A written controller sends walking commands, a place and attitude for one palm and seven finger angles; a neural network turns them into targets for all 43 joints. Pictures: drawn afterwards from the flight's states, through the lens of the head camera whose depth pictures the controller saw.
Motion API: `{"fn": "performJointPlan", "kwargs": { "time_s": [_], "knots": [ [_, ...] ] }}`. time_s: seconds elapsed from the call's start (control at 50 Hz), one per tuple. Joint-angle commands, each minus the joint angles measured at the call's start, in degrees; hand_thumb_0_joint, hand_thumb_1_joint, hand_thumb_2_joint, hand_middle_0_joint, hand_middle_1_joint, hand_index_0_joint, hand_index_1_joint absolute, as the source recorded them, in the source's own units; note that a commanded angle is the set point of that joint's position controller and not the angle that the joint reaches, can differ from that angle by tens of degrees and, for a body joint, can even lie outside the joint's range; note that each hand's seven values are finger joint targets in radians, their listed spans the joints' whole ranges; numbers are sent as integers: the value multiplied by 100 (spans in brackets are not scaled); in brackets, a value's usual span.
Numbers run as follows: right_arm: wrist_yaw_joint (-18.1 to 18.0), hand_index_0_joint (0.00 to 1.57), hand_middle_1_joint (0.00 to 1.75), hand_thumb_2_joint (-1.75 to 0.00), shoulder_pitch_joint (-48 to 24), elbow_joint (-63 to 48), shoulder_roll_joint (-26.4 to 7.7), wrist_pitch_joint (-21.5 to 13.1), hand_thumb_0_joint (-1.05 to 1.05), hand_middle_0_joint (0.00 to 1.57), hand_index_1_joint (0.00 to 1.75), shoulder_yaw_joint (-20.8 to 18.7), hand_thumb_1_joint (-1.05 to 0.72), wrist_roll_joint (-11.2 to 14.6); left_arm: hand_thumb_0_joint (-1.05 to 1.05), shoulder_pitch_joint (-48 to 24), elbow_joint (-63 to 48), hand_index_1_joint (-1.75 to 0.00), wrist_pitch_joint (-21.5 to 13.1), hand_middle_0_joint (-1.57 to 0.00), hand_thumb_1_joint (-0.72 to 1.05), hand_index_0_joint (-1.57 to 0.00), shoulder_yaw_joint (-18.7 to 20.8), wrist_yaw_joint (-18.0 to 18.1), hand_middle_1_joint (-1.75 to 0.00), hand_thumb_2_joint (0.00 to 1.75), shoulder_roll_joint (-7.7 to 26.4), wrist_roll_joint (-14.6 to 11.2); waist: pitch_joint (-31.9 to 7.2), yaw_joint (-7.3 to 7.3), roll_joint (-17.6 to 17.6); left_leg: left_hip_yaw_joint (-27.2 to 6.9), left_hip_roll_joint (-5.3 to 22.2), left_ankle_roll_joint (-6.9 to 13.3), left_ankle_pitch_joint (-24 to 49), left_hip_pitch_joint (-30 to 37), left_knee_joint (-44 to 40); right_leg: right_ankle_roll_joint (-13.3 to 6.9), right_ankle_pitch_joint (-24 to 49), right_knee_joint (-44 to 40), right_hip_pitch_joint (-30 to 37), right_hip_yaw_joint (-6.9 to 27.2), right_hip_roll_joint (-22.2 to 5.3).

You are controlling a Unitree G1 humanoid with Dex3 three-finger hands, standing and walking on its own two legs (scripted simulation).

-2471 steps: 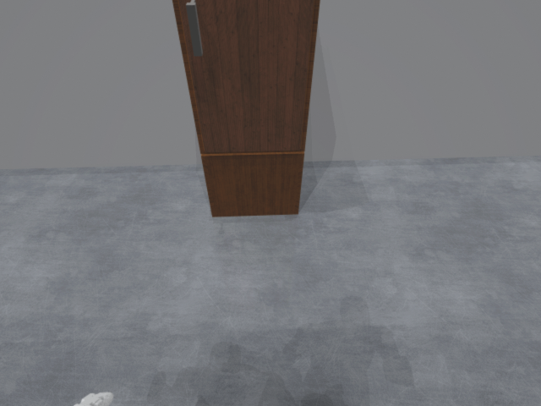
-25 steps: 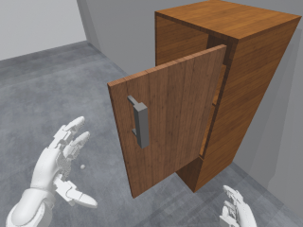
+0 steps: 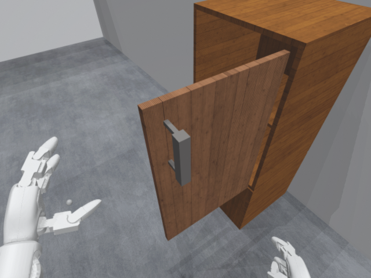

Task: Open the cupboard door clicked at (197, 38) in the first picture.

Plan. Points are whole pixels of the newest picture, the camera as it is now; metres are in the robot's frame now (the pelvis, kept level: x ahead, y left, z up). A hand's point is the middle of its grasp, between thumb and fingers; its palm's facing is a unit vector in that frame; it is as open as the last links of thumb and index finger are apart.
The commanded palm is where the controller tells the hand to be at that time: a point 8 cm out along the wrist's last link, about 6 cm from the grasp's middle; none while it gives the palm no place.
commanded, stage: draw the hand back to the body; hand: left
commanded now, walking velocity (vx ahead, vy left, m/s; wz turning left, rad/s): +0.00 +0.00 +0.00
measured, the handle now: (176, 153) +0.33 +0.06 +0.13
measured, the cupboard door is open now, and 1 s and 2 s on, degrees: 88 88 88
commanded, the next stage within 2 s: step back with the hand held close in 0.66 s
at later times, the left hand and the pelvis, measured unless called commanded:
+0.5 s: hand (59, 190) +0.21 +0.25 +0.14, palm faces +0.43 -0.82 -0.38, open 7.6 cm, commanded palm +0.16 +0.29 +0.17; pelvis +0.02 -0.01 +0.00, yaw -1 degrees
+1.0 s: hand (63, 197) +0.20 +0.24 +0.14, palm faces +0.34 -0.82 -0.47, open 7.4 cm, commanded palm +0.14 +0.28 +0.17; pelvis +0.00 -0.01 +0.00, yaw -2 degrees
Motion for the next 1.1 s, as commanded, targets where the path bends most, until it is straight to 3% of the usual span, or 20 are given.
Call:
{"fn": "performJointPlan", "kwargs": {
  "time_s": [0.0,0.1,0.18,0.26,0.28,0.34,0.36,0.56,0.64,0.74,0.76,0.78,0.8,0.84,0.88,0.92,1.0,1.08],
  "knots": [
    [-55,20,30,-90,-870,-1018,-646,-245,0,20,30,-295,-90,39,0,-419,-1055,-30,-385,-18,44,-18,771,95,-30,70,907,16,-316,38,-84,-460,375,-214,1094,352,-460,-149,845,-365,-342,184,4],
    [-17,20,30,-90,-813,-1030,-669,-167,0,20,30,-328,-90,55,0,-387,-1213,-30,-377,-19,62,-19,1024,97,-30,78,1081,-3,-570,62,244,-453,409,-264,1790,505,-358,-154,1309,-278,-186,209,5],
    [-15,20,30,-90,-781,-1011,-678,-123,0,20,30,-356,-90,59,0,-379,-1076,-30,-326,-19,76,-19,1242,113,-30,84,1217,-33,-515,59,-13,-429,428,-271,2022,524,-321,-137,1490,-290,-203,198,20],
    [-30,20,30,-90,-765,-969,-698,-84,0,20,30,-388,-90,82,0,-550,-981,-30,-319,-20,90,-20,1476,133,-30,90,1401,-49,-522,54,56,-370,413,-260,2059,570,-276,-145,1584,-346,-209,219,16],
    [-18,20,30,-90,-766,-985,-688,-88,0,20,30,-383,-90,78,0,-573,-1052,-30,-327,-20,90,-20,1353,118,-30,90,1269,-51,-544,33,183,-379,416,-264,2143,592,-282,-128,1593,-318,-218,219,-6],
    [7,20,30,-90,-755,-991,-709,-55,0,20,30,-396,-90,68,0,-457,-844,-30,-272,-20,90,-20,1207,98,-30,90,1104,-57,-490,27,-71,-362,412,-225,2153,605,-274,-107,1635,-340,-262,209,8],
    [-1,20,30,-90,-771,-985,-733,-39,0,20,30,-415,-90,69,0,-426,-763,-30,-249,-20,90,-20,1217,94,-30,90,1145,-53,-501,36,-170,-329,401,-203,2112,606,-256,-110,1694,-364,-247,220,1],
    [-47,20,30,-90,-848,-992,-686,-29,0,20,30,-380,-90,66,0,-639,-1099,-30,-282,-20,90,-20,1408,136,-30,90,1435,-49,-636,61,112,-291,341,-193,1871,626,-220,-115,1713,-451,-164,288,-32],
    [-33,20,30,-90,-841,-995,-655,-41,0,20,30,-378,-90,73,0,-551,-1053,-30,-291,-20,90,-20,1313,120,-30,90,1282,-65,-554,37,131,-283,337,-190,1872,639,-233,-106,1695,-453,-232,274,-23],
    [-43,20,30,-90,-871,-981,-671,2,0,20,30,-400,-90,75,0,-500,-771,-30,-293,-20,90,-20,1289,82,-30,90,1218,-93,-339,33,-255,-240,329,-149,1525,534,-281,-78,1491,-554,-332,296,-18],
    [-47,20,30,-90,-904,-992,-693,-18,0,20,30,-392,-90,83,0,-899,-1051,-30,-337,-20,90,-20,1379,102,-30,90,1411,-89,-428,29,-142,-256,319,-145,1481,567,-278,-86,1476,-568,-292,317,-36],
    [-48,20,30,-90,-868,-1138,-800,59,0,20,30,-409,-90,155,0,-1156,-1300,-30,-546,-20,90,-20,2103,100,-30,90,2172,-110,43,-171,-239,-421,432,-15,1096,222,-50,-42,1815,-838,-1000,904,-357],
    [-57,20,30,-90,-846,-1025,-721,129,0,20,30,-420,-90,117,0,-616,-901,-30,-582,-20,90,-20,1760,31,-30,90,1702,-89,-117,-197,-447,-464,423,-8,1016,206,74,-45,1987,-760,-930,923,-511],
    [-34,20,30,-90,-794,-1123,-737,224,0,20,30,-445,-90,120,0,-196,-875,-30,-532,-20,90,-20,1470,-14,-30,90,1414,-41,-303,-214,-481,-384,445,-14,1242,247,174,18,2331,-604,-933,886,-573],
    [-51,20,30,-90,-750,-1170,-753,279,0,20,30,-480,-90,126,0,25,-1007,-30,-555,-20,90,-20,1470,3,-30,90,1398,-30,-682,-211,-179,-358,539,-31,1711,290,185,31,2607,-345,-760,784,-587],
    [-58,20,30,-90,-714,-1249,-760,348,0,20,30,-518,-90,144,0,239,-1094,-30,-534,-20,90,-20,1513,32,-30,90,1430,-35,-954,-217,-178,-349,621,-42,2091,329,239,64,2781,-163,-725,746,-559],
    [-107,20,30,-90,-721,-1372,-727,450,0,20,30,-560,-90,185,0,354,-1432,-30,-534,-20,90,-20,1751,119,-30,90,1678,-38,-1148,-227,-317,-382,723,-59,2272,144,279,60,2814,81,-704,725,-544],
    [-165,20,30,-90,-707,-1437,-697,463,0,20,30,-580,-90,196,0,474,-1601,-30,-579,-20,90,-20,1930,196,-30,90,1808,-49,-1106,-226,-182,-540,800,-49,2028,-185,187,27,2333,254,-765,767,-490]
  ]
}}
